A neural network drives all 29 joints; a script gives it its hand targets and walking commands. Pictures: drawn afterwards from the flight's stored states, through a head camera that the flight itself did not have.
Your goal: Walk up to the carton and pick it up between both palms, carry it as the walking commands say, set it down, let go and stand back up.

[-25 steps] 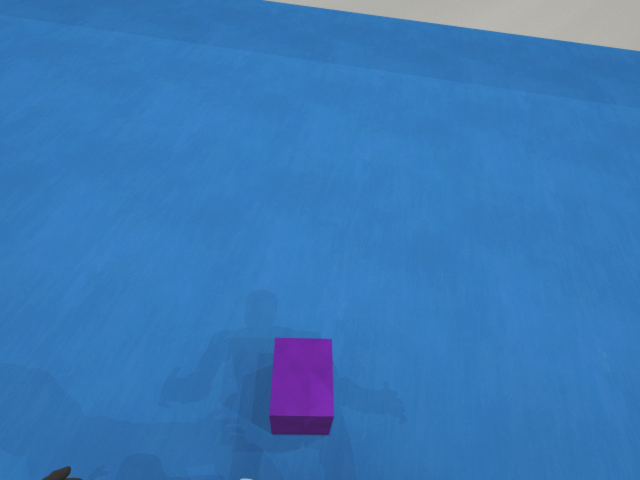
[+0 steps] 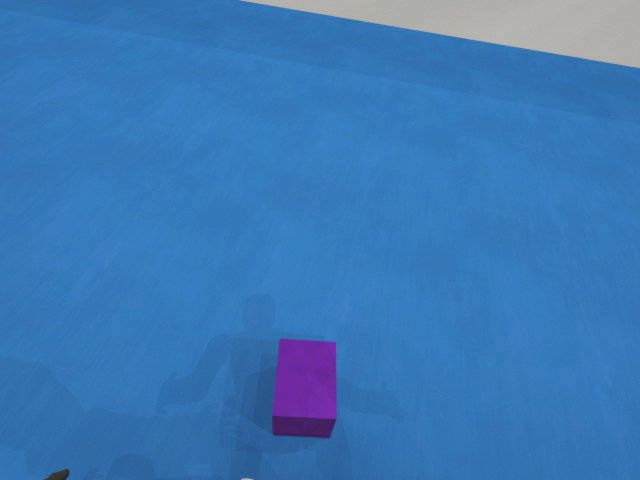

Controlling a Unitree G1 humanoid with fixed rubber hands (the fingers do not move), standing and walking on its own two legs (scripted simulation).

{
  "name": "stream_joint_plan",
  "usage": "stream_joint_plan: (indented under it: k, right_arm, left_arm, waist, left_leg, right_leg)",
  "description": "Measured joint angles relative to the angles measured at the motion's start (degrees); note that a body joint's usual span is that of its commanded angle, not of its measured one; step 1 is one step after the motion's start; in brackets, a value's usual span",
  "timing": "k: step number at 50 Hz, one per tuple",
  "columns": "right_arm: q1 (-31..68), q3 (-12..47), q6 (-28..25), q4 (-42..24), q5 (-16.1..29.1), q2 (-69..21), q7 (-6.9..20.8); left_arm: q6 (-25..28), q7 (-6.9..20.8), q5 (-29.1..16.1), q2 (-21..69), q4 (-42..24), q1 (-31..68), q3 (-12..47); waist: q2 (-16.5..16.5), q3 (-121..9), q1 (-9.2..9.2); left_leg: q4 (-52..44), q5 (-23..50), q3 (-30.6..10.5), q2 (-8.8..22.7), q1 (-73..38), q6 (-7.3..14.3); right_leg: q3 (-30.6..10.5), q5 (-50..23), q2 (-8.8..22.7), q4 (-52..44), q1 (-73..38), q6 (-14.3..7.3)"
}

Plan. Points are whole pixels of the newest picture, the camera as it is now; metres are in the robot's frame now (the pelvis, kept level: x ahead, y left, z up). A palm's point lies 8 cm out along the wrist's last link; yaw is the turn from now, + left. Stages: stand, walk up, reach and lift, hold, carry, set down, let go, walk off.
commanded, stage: walk up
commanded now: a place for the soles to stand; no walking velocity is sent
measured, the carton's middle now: (304, 388) +0.48 +0.00 -0.65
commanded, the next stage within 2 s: reach and lift in 0.58 s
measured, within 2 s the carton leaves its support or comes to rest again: neither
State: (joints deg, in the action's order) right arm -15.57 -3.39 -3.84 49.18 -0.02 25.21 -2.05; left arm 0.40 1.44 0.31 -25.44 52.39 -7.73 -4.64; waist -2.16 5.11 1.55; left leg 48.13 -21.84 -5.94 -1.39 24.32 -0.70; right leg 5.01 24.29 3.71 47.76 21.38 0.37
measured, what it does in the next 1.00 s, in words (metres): stands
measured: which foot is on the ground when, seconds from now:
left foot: down 0.00-1.00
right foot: down 0.00-1.00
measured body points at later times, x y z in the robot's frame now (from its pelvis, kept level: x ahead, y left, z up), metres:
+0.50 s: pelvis +0.00 +0.01 +0.00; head +0.02 +0.03 +0.45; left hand +0.09 +0.35 -0.11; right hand +0.09 -0.33 -0.08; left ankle +0.04 +0.14 -0.70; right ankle +0.02 -0.13 -0.70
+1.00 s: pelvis +0.01 +0.01 +0.00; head +0.11 +0.03 +0.44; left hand +0.19 +0.30 -0.11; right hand +0.18 -0.27 -0.10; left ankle +0.04 +0.14 -0.70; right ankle +0.02 -0.12 -0.70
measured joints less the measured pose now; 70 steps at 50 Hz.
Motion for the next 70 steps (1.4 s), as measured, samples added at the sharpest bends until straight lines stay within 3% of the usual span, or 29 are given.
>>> stream_joint_plan:
  k: [25,30,33,37,46,60,70]
  right_arm:
    - [0.5,0.0,2.3,0.2,0.0,-0.2,1.5]
    - [0.6,0.0,2.7,-0.1,0.0,-0.4,1.6]
    - [2.2,-0.1,6.9,-7.4,0.0,-1.5,2.4]
    - [6.8,-0.4,9.5,-12.3,0.0,-4.2,3.8]
    - [8.9,-1.3,9.9,-14.2,-0.4,-6.4,4.2]
    - [21.0,-1.3,8.5,-14.0,-0.4,-6.7,4.9]
    - [29.9,-1.3,8.3,-14.1,-0.4,-8.0,0.9]
  left_arm:
    - [1.0,-0.4,0.0,-1.0,1.4,0.0,0.0]
    - [1.0,-0.4,0.0,-1.0,1.4,0.7,0.0]
    - [-3.8,-0.4,0.0,1.0,-6.0,-0.2,-1.7]
    - [-6.7,-0.2,0.2,4.0,-14.9,1.8,-2.4]
    - [-7.0,-0.1,1.7,7.8,-17.4,3.4,-3.8]
    - [-5.2,-2.6,1.7,10.9,-17.5,12.9,-3.9]
    - [-3.3,-2.2,0.8,10.7,-13.6,21.0,-6.0]
  waist:
    - [0.4,0.0,0.00]
    - [0.7,0.0,-0.03]
    - [1.0,1.7,-0.02]
    - [1.2,5.1,-0.03]
    - [1.2,6.7,-0.05]
    - [1.2,6.2,-0.04]
    - [1.0,-0.8,0.06]
  left_leg:
    - [0.0,0.3,-0.9,-1.0,0.0,0.0]
    - [0.0,0.3,-2.3,-1.0,0.0,0.3]
    - [0.0,0.4,-2.3,-0.6,0.0,-0.5]
    - [0.0,0.9,-2.3,-0.3,0.0,-1.0]
    - [-0.1,-0.4,0.1,-0.1,0.3,-0.7]
    - [2.0,-0.4,4.7,0.0,13.0,0.1]
    - [2.5,1.9,4.7,0.0,28.1,-0.5]
  right_leg:
    - [0.9,-0.1,0.8,-0.8,-0.9,0.0]
    - [0.0,0.8,-1.2,-1.2,-1.5,0.0]
    - [-0.2,-0.9,-1.6,-1.5,-1.4,0.0]
    - [-0.2,-0.8,-1.9,-1.5,-1.4,-0.1]
    - [-2.6,-0.4,-2.0,-1.5,-0.3,0.9]
    - [-7.4,-0.1,-2.0,3.9,15.6,1.6]
    - [-7.5,-1.4,-2.1,6.6,31.8,0.9]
